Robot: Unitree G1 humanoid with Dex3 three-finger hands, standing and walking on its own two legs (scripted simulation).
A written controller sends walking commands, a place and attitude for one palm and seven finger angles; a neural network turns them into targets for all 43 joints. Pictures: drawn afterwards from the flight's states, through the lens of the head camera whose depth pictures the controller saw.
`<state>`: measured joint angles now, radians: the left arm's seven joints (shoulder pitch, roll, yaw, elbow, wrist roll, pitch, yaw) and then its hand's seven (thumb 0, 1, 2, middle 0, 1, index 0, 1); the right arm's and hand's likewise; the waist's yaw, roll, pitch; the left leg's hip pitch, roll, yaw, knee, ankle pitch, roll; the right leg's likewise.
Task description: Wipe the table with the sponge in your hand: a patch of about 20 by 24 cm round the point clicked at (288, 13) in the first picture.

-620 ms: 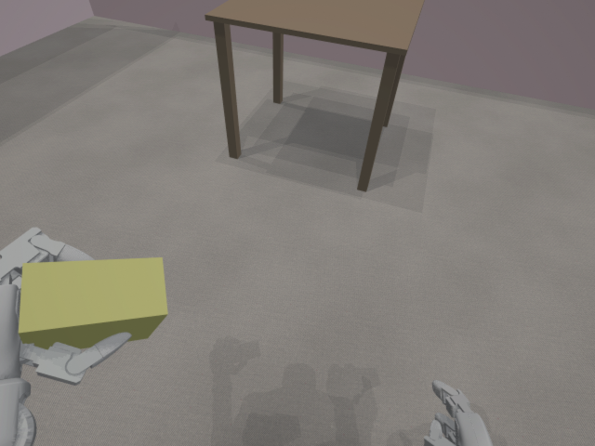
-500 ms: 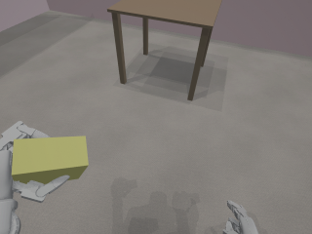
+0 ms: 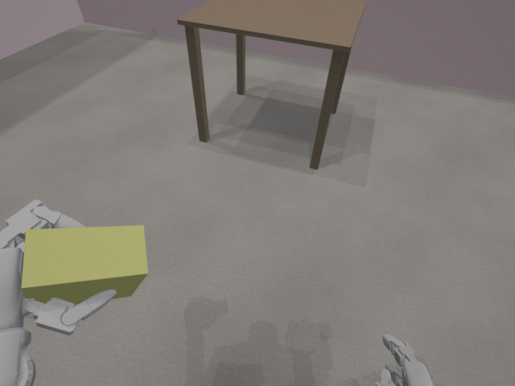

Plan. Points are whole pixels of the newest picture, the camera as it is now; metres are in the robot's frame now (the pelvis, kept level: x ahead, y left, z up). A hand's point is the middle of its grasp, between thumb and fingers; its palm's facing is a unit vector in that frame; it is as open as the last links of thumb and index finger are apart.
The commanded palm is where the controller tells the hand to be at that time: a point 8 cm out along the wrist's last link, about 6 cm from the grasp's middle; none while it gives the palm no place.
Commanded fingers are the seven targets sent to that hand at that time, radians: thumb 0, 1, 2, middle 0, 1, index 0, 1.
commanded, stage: walk to a spot facing it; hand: left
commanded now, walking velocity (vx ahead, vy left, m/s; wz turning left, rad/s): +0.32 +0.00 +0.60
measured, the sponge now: (103, 266) +0.22 +0.21 +0.14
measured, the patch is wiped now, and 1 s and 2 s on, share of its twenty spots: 0.00 0.00 0.00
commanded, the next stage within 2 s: none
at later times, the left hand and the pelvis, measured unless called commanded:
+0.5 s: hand (56, 255) +0.22 +0.25 +0.16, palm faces +0.55 -0.70 -0.46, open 10.1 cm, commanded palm +0.16 +0.29 +0.18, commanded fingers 0.00 0.10 1.30 -1.20 -1.60 -1.20 -1.60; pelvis +0.07 -0.02 -0.01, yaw +14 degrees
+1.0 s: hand (59, 179) +0.32 +0.29 +0.18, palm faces +0.66 -0.61 -0.44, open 10.1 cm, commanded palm +0.25 +0.31 +0.18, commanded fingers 0.00 0.10 1.30 -1.20 -1.60 -1.20 -1.60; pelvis +0.20 -0.01 +0.00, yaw +21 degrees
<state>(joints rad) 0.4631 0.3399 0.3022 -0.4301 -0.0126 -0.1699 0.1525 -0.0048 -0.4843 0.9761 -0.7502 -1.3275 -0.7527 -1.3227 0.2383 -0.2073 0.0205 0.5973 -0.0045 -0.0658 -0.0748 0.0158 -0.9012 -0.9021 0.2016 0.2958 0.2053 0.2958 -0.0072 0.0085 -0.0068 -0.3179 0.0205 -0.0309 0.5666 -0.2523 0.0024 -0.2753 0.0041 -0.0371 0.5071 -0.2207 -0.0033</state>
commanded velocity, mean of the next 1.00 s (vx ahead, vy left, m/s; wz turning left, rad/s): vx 0.36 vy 0.00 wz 0.31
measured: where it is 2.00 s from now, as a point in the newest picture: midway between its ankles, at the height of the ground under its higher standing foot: (253, 328)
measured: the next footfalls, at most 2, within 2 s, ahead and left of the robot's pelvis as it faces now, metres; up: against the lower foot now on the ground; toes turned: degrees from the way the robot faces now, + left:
right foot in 0.44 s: +0.13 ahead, -0.11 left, +0.00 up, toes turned +6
left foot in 0.80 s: +0.20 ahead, +0.15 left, +0.00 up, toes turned +31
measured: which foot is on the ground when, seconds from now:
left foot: down 0.00-0.44, up 0.46-0.78, down 0.80-1.00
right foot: down 0.00-0.16, up 0.18-0.42, down 0.44-0.80, up 0.82-1.00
